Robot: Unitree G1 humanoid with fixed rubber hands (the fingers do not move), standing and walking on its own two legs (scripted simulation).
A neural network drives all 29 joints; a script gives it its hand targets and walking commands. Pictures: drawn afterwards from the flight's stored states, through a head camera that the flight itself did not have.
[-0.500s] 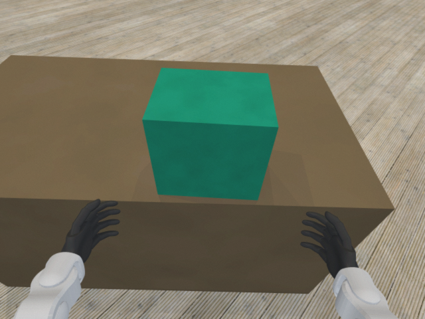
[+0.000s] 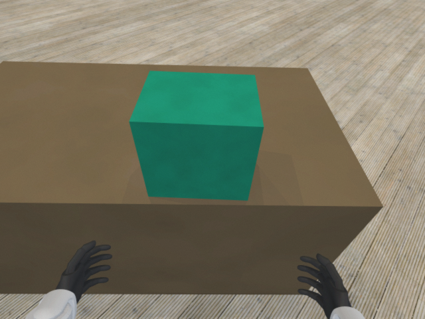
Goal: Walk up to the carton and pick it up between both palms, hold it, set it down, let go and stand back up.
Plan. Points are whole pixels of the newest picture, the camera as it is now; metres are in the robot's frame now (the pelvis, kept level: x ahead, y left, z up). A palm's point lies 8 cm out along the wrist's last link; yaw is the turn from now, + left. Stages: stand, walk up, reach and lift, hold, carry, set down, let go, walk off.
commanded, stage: set down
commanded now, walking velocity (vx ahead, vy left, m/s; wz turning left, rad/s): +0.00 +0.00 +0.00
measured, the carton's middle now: (200, 137) +0.52 +0.08 +0.05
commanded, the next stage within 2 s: let go in 1.48 s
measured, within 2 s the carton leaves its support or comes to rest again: neither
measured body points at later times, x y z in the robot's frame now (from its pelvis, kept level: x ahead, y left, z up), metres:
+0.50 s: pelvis +0.00 +0.01 +0.00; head +0.02 +0.02 +0.45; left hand +0.17 +0.26 -0.06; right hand +0.18 -0.19 -0.07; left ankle +0.02 +0.12 -0.75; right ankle -0.02 -0.09 -0.75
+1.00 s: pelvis +0.01 +0.01 +0.00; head +0.04 +0.01 +0.44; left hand +0.17 +0.24 -0.10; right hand +0.17 -0.20 -0.11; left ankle +0.02 +0.12 -0.75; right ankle -0.02 -0.09 -0.75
